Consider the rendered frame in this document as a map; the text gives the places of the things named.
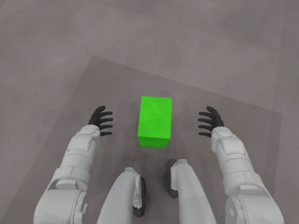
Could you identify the right robot upper arm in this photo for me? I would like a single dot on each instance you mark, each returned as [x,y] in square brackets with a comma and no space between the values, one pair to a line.
[250,209]

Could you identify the robot left hand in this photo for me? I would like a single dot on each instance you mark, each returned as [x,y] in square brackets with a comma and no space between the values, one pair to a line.
[95,120]

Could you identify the carton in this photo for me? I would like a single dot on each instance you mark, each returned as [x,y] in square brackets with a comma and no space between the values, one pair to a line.
[155,122]

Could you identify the robot right forearm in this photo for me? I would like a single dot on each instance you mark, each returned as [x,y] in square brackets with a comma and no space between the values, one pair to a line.
[238,173]

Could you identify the robot left foot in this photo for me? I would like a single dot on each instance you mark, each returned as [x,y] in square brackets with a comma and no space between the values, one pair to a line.
[139,212]

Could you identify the robot left forearm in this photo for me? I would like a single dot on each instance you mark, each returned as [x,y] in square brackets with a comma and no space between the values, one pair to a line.
[74,171]

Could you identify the robot right foot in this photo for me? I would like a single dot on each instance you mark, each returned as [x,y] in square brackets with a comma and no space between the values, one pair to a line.
[173,193]

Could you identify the robot right hand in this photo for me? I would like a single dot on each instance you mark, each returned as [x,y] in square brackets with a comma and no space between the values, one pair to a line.
[214,122]

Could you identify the robot foot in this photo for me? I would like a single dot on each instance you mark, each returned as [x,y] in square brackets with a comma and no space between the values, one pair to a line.
[139,212]
[173,193]

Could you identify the left robot upper arm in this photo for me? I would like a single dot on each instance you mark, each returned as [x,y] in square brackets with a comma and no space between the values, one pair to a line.
[63,206]

